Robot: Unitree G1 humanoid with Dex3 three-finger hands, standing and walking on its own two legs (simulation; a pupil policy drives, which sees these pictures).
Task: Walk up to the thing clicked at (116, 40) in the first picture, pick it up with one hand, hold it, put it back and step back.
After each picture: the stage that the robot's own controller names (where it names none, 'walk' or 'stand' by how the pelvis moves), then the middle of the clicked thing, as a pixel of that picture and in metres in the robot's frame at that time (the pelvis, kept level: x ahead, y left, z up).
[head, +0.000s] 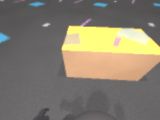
stand; (117, 41) +0.99 -0.32 -0.08
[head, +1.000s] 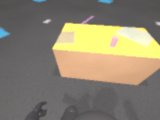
sink last; (113, 42) +0.89 -0.23 -0.05
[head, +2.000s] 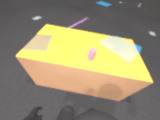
sink last; (91, 54) +0.62 +0.00 -0.04
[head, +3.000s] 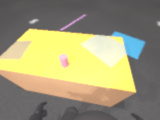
stand; (64, 61) +0.48 +0.25 -0.05
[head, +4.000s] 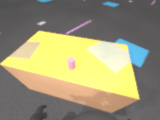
stand; (71, 63) +0.50 +0.19 -0.08
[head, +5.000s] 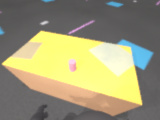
stand; (72, 65) +0.48 +0.17 -0.08
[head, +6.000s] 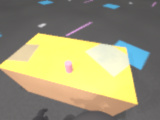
stand; (68, 67) +0.47 +0.21 -0.08
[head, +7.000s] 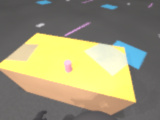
stand; (68, 66) +0.48 +0.21 -0.08
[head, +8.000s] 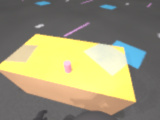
stand; (67, 67) +0.47 +0.22 -0.08
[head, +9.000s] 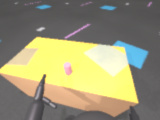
rise first; (67, 68) +0.45 +0.23 -0.08
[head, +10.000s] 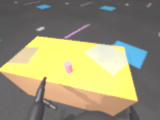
go down; (68, 67) +0.47 +0.23 -0.08
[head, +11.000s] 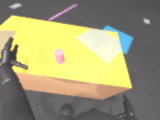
go down; (59, 56) +0.49 +0.21 -0.03
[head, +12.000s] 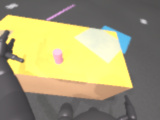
go down; (58, 56) +0.48 +0.22 -0.01
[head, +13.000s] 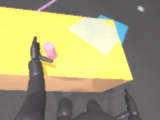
close in; (50, 51) +0.48 +0.23 +0.02
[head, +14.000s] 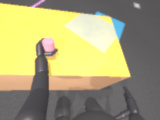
lift; (49, 47) +0.50 +0.22 +0.03
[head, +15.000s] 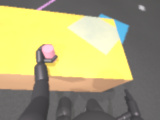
lift; (49, 54) +0.45 +0.23 +0.03
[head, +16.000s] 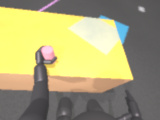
lift; (49, 55) +0.44 +0.24 +0.03
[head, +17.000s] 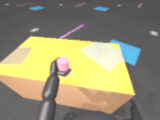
lift; (63, 67) +0.33 +0.17 +0.13
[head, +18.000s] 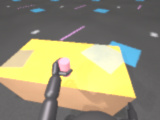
hold; (65, 67) +0.33 +0.17 +0.12
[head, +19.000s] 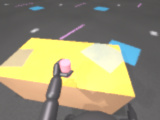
hold; (66, 68) +0.33 +0.16 +0.11
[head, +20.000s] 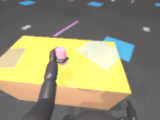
crouch; (61, 56) +0.42 +0.19 +0.12
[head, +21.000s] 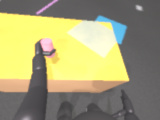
lower; (48, 48) +0.49 +0.24 +0.04
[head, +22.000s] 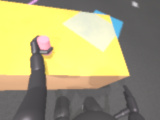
lower; (45, 46) +0.51 +0.23 +0.03
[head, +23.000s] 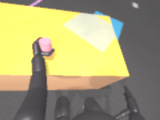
lower; (46, 47) +0.50 +0.23 +0.03
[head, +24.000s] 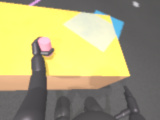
lower; (46, 47) +0.50 +0.23 +0.03
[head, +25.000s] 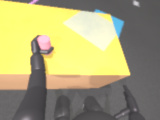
lower; (45, 45) +0.51 +0.23 +0.04
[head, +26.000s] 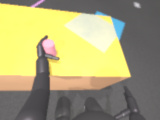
withdraw; (50, 49) +0.49 +0.21 +0.03
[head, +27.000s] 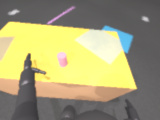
sink last; (62, 60) +0.46 +0.20 -0.01
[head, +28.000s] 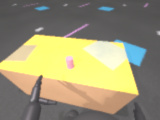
stand; (69, 62) +0.51 +0.21 -0.02
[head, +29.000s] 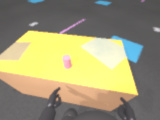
stand; (67, 62) +0.48 +0.21 -0.02
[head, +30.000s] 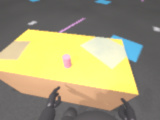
stand; (67, 61) +0.48 +0.21 -0.01
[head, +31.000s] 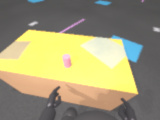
stand; (67, 61) +0.49 +0.21 -0.01
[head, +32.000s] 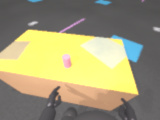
stand; (66, 61) +0.48 +0.21 -0.01
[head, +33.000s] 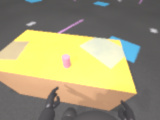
stand; (66, 61) +0.49 +0.21 -0.01
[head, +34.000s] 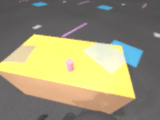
stand; (70, 65) +0.49 +0.20 -0.07
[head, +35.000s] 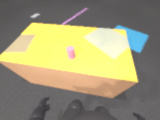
walk; (71, 52) +0.56 +0.20 -0.05
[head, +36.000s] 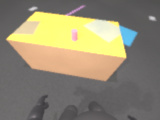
walk; (74, 35) +0.81 +0.20 -0.06
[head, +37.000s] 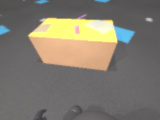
stand; (76, 29) +1.13 +0.29 -0.06
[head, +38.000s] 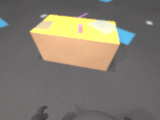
stand; (80, 28) +1.15 +0.22 -0.07
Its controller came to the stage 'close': yes
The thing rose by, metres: 0.21
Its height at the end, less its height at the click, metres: +0.00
